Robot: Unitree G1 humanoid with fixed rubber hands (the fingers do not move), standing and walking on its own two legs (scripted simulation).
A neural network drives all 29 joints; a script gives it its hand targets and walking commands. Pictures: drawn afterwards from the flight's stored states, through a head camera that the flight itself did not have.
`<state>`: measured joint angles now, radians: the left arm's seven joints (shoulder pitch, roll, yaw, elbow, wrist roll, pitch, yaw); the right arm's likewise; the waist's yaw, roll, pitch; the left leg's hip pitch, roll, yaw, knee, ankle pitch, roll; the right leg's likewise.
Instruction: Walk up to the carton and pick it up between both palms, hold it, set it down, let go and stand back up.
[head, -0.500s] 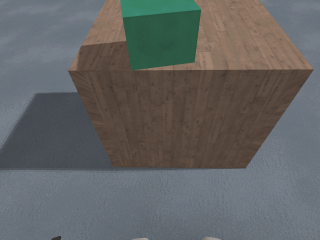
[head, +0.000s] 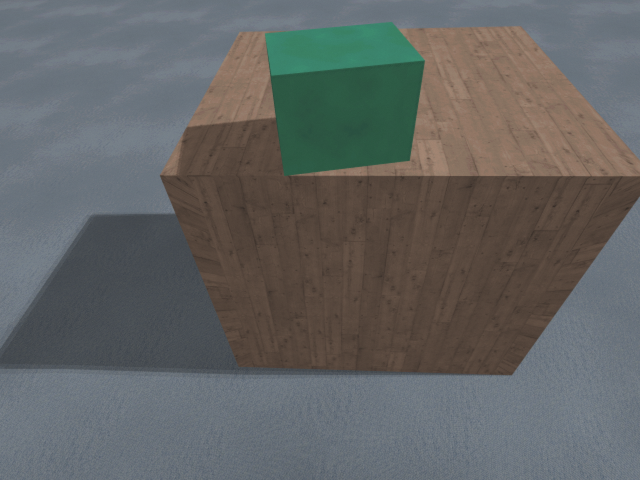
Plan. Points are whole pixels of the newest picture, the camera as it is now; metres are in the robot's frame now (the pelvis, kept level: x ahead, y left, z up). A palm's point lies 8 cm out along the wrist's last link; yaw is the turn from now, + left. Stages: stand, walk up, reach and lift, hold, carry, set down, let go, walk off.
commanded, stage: walk up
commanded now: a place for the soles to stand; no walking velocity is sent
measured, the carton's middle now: (338, 98) +0.73 -0.01 +0.14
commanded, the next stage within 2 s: none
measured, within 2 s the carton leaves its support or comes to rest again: neither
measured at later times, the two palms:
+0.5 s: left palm (136, 444) +0.19 +0.26 -0.05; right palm out of the picture +0.16 -0.38 -0.10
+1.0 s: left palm (130, 355) +0.33 +0.33 -0.08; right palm (556, 386) +0.27 -0.30 -0.06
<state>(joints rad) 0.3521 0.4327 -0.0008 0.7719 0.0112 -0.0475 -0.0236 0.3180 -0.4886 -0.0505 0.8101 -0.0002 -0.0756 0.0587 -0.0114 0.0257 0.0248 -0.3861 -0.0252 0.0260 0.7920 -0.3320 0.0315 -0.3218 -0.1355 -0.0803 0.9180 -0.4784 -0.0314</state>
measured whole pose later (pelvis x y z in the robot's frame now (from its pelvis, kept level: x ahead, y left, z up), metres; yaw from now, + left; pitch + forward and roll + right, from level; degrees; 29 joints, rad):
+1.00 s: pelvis +0.24 +0.03 +0.02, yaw -2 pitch +1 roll -2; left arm 0.31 0.42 0.00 0.77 0.01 -0.06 -0.03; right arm 0.36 -0.44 -0.05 0.81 0.00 -0.07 0.05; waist -0.02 0.00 0.02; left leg -0.39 0.00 0.05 0.67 -0.31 0.05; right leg -0.48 -0.06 -0.05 1.04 -0.42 -0.03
